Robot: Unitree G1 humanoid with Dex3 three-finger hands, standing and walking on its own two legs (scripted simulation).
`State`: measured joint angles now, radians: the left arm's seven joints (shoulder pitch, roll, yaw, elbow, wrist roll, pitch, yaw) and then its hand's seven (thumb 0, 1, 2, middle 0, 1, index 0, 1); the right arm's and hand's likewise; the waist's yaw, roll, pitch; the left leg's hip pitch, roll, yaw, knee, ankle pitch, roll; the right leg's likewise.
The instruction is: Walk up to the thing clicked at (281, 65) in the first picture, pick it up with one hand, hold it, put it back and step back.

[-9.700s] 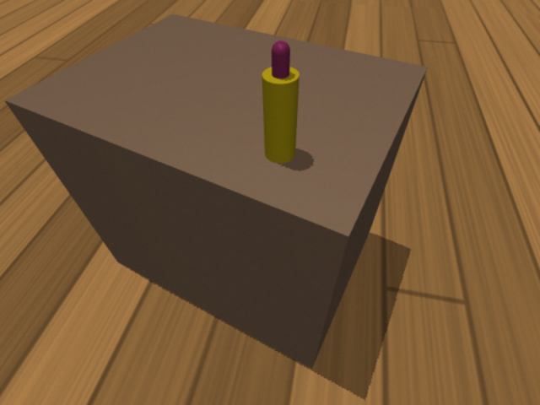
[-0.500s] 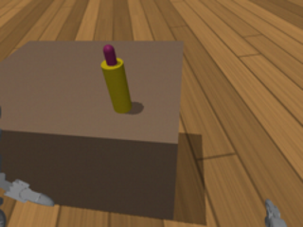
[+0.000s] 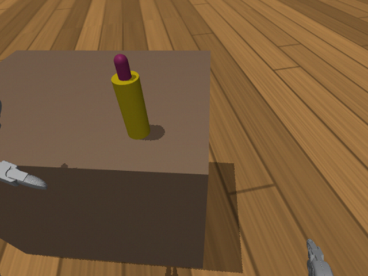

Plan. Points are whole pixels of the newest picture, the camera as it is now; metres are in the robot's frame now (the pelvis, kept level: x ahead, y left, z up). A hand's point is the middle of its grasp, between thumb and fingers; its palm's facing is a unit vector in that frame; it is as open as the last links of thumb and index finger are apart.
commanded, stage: go down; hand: left
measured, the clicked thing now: (130, 98) +0.51 +0.17 +0.15
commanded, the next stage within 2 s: none
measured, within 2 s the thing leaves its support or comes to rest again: neither
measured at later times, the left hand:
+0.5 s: hand (17, 131) +0.33 +0.33 +0.20, palm faces +0.21 -0.96 -0.17, open 17.4 cm
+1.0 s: hand (21, 114) +0.38 +0.35 +0.21, palm faces +0.15 -0.99 -0.06, open 17.7 cm
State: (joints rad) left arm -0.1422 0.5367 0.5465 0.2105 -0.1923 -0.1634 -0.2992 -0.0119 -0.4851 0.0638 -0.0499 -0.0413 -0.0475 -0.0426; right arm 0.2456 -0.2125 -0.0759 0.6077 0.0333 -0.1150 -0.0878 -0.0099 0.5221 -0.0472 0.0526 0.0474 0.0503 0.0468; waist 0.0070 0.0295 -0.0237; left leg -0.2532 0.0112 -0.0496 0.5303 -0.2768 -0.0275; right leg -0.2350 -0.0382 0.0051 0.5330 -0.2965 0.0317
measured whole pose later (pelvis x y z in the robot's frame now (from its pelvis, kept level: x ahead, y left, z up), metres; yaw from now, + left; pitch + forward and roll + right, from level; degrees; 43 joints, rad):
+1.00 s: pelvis +0.00 +0.01 +0.00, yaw -1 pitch +5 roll -1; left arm -0.62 0.76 0.58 0.86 -0.16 0.04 -0.54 -0.01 -0.59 0.07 -0.03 -0.03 -0.03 -0.04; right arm 0.27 -0.24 0.02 0.60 0.00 -0.24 -0.15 -0.01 0.55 -0.05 0.05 0.05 0.05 0.05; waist -0.04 0.01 -0.10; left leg -0.37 0.02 -0.04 0.56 -0.28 -0.02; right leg -0.35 -0.03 0.02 0.53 -0.28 0.04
